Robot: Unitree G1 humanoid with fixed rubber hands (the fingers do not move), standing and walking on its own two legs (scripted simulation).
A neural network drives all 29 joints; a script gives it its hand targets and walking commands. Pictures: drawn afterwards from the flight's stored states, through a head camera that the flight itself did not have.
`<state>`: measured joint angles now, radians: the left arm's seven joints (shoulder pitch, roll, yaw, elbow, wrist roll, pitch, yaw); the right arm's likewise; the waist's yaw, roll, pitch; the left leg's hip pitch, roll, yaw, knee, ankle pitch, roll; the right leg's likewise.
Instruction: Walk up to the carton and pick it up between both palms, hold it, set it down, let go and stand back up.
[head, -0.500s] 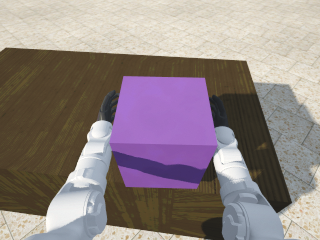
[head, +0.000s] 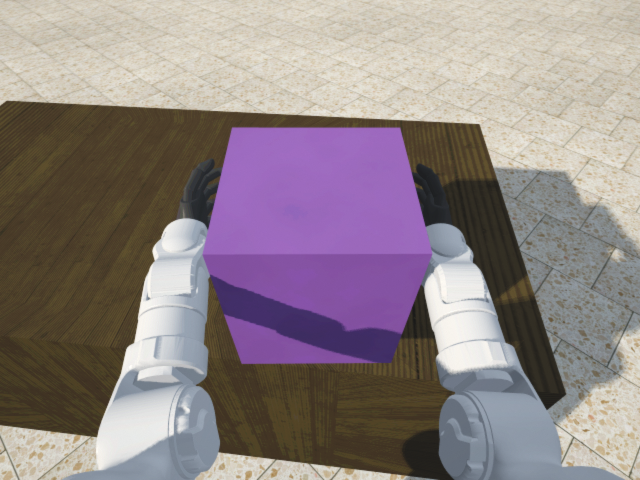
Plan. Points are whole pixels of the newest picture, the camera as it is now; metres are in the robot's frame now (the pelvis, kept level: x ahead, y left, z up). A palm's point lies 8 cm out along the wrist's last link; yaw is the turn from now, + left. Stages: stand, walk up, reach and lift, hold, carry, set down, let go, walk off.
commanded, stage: reach and lift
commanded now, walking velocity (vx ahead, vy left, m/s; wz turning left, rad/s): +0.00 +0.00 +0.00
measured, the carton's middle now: (316, 252) +0.38 -0.03 +0.08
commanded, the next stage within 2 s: hold in 1.76 s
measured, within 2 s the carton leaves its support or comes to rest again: neither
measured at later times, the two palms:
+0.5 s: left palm (207, 221) +0.36 +0.09 +0.18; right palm (479, 235) +0.32 -0.21 +0.16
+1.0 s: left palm (171, 230) +0.34 +0.13 +0.19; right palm (455, 226) +0.33 -0.18 +0.17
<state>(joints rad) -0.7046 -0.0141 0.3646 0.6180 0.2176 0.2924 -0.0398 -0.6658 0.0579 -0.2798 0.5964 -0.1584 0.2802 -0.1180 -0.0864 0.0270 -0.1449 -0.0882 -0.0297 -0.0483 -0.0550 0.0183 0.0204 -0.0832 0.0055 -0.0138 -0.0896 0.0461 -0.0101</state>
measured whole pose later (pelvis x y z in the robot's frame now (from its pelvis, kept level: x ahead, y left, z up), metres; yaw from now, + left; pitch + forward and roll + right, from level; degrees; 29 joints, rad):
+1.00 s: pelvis -0.02 -0.01 +0.00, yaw -3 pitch -3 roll +0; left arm -0.55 -0.11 0.32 -0.11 0.27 0.85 -0.04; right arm -0.58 -0.07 -0.02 0.23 0.16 0.57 -0.20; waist -0.07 0.00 0.00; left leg 0.12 -0.01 0.00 -0.09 0.03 0.01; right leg 0.08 0.03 0.03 -0.06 0.04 -0.01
